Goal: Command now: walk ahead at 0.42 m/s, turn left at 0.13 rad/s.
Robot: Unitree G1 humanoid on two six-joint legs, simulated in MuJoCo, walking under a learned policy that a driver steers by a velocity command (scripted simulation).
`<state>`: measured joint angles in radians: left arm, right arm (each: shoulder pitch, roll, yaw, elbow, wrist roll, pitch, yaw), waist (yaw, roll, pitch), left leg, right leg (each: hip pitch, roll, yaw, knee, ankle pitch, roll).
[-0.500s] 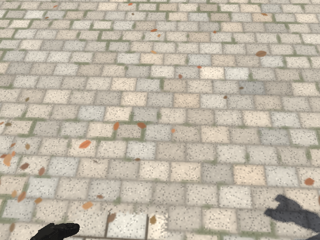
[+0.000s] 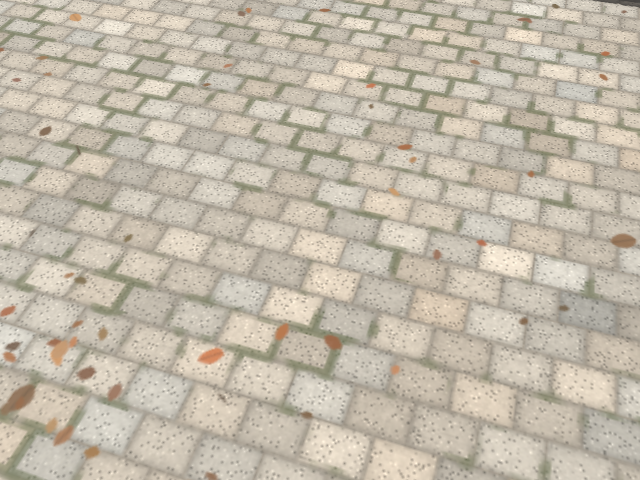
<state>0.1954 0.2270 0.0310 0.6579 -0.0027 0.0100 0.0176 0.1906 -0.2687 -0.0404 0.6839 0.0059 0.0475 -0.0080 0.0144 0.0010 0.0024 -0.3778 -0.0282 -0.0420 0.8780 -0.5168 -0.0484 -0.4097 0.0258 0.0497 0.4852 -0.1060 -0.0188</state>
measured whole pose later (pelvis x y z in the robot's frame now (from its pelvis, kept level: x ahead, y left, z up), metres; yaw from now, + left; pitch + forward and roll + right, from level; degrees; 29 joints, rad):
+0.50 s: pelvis +0.21 -0.05 -0.03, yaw -12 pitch +4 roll -1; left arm 0.10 0.30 0.05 0.62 0.04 0.02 -0.10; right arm 0.49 -0.28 -0.04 0.87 -0.05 -0.08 -0.02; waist -0.07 0.01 -0.02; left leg 0.26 0.07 0.23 0.21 -0.49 -0.07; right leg -0.66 0.00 -0.13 0.76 -0.25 -0.14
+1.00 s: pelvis +0.60 -0.20 -0.03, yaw -33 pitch +2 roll +1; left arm 0.38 0.30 0.05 0.82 -0.02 -0.02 0.02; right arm 0.02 -0.25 -0.01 0.63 -0.04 -0.15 0.02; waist 0.05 -0.02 0.08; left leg -0.56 -0.06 0.02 0.51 0.01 0.05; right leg -0.13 0.17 0.22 1.08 -0.57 -0.01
